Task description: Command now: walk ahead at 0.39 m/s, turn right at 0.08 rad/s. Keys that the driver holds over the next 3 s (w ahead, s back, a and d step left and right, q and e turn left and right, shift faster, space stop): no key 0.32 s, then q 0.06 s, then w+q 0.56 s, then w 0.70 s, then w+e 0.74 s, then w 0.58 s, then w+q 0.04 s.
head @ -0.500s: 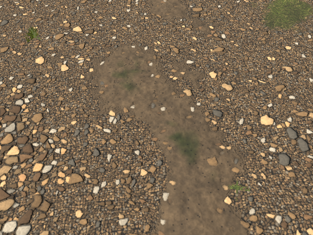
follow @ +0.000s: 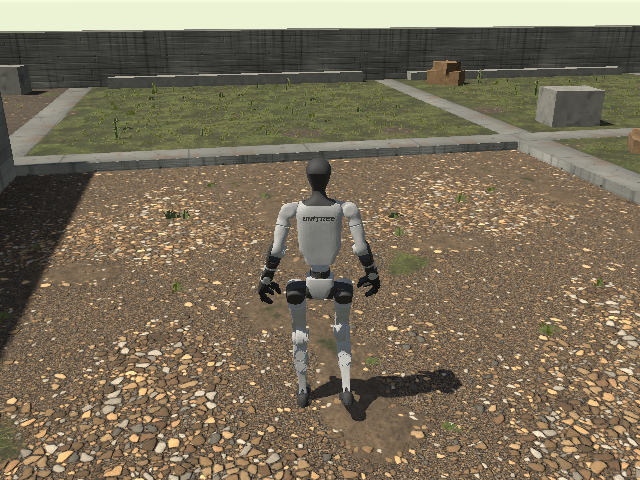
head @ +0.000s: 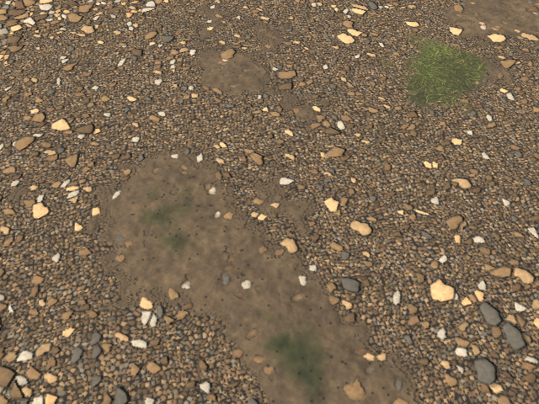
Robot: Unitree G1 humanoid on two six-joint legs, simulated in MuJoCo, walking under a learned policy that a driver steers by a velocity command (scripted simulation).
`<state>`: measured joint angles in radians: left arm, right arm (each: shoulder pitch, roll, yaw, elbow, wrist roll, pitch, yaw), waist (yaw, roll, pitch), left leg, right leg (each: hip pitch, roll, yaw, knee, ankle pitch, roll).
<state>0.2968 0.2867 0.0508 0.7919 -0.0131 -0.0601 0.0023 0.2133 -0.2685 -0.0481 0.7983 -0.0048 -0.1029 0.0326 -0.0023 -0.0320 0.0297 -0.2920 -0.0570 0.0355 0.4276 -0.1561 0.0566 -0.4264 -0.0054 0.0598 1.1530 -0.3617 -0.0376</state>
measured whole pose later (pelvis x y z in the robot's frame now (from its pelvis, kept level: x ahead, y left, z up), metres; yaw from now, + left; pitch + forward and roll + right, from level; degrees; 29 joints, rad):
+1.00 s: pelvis +0.29 +0.04 +0.01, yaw +19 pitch +3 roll -3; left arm -0.01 0.28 0.08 0.80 -0.01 -0.10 -0.02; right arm 0.48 -0.21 -0.05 0.90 0.01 -0.06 -0.03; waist -0.09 -0.04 0.00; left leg -0.05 0.00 -0.11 0.27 -0.27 0.05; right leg -0.60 -0.02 0.06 0.61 0.01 0.03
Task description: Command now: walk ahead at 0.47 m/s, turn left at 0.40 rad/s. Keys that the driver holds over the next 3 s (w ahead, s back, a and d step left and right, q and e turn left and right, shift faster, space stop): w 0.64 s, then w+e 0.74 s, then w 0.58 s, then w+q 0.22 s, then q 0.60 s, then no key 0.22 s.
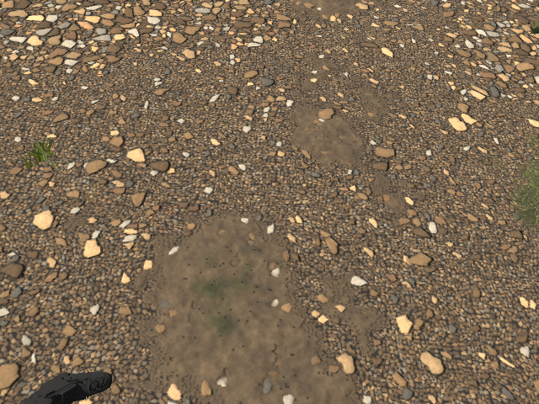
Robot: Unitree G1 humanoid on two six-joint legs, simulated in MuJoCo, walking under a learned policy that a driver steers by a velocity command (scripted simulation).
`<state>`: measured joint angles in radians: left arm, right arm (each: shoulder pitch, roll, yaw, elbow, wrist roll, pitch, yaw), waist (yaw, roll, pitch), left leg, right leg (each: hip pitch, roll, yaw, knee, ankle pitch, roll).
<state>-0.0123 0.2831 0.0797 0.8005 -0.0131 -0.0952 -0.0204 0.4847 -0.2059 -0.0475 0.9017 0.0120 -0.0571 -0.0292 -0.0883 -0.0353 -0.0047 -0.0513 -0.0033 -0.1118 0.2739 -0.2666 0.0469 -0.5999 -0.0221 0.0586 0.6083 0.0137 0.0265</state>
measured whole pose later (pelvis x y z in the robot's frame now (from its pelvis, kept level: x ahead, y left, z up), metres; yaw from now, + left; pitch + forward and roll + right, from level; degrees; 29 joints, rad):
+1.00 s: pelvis +0.56 +0.04 -0.01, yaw -4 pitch +0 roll +2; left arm 0.15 0.29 0.07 0.88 -0.02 -0.04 -0.01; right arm 0.32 -0.26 -0.07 0.88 -0.02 -0.10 0.00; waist -0.05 -0.04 0.03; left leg -0.02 -0.04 0.19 0.22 -0.21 0.05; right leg -0.69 -0.11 0.08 0.87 -0.02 -0.01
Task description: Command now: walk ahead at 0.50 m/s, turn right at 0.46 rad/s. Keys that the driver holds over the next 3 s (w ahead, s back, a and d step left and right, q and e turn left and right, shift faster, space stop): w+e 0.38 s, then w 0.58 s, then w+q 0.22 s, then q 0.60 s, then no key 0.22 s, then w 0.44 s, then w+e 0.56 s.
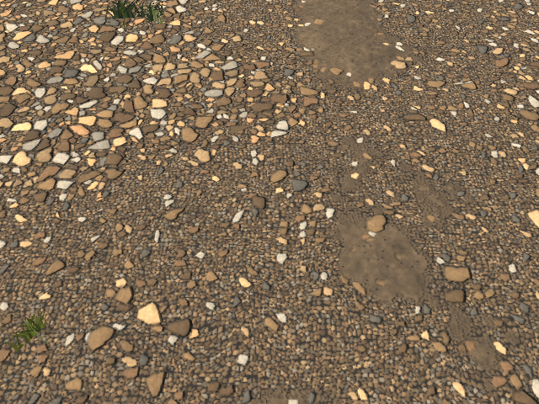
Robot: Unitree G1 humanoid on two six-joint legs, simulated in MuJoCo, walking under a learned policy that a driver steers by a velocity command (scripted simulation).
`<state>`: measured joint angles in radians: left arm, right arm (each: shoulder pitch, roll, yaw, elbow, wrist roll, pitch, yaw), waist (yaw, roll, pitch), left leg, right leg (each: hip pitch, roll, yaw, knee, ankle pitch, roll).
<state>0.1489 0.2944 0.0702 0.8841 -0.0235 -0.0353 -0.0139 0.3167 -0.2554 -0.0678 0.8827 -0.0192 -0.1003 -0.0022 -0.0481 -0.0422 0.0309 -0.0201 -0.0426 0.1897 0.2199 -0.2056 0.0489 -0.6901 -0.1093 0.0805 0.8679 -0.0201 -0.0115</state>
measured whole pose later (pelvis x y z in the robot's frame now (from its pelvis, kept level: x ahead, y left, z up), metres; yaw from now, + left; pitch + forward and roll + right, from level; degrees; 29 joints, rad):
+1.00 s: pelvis +0.59 -0.11 +0.00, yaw -19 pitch +1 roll +1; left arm 0.17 0.29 0.05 0.76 0.00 -0.06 0.00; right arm 0.33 -0.26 -0.05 0.86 0.00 -0.09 0.02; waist -0.05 -0.04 0.02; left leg -0.13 -0.07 0.03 0.27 -0.17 0.06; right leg -0.64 -0.11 0.05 0.88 -0.17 0.00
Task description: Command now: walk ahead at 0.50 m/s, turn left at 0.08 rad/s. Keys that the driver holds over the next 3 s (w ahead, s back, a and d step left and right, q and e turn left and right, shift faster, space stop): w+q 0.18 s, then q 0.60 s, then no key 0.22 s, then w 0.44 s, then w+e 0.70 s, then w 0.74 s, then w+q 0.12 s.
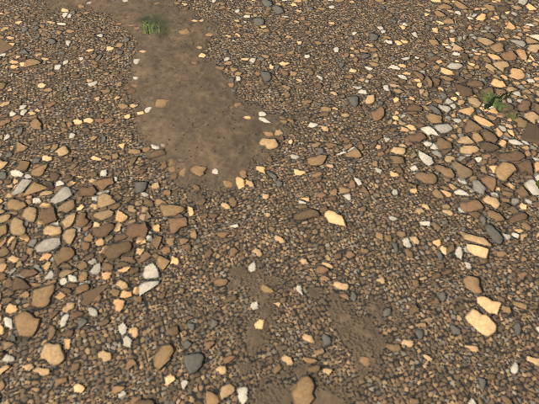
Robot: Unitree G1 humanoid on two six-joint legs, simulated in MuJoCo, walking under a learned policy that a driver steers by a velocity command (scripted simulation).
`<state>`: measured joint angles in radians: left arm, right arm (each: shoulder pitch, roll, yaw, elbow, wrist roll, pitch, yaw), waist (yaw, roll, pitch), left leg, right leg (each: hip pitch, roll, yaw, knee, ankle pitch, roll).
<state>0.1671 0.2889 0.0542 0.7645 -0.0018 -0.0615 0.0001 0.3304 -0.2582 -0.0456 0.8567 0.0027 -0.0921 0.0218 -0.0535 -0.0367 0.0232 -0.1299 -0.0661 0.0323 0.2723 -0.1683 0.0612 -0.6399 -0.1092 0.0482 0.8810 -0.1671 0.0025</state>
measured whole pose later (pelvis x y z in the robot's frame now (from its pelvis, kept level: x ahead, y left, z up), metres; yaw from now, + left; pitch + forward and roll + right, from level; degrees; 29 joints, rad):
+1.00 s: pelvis +0.28 -0.01 -0.01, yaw +29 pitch +2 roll -1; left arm 0.11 0.30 0.06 0.82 0.00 0.02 0.02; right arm 0.14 -0.29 -0.06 0.64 -0.01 0.03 -0.02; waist -0.01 -0.01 0.04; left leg -0.35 -0.06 -0.07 0.48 -0.17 0.04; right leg -0.43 -0.02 0.04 0.77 -0.36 0.07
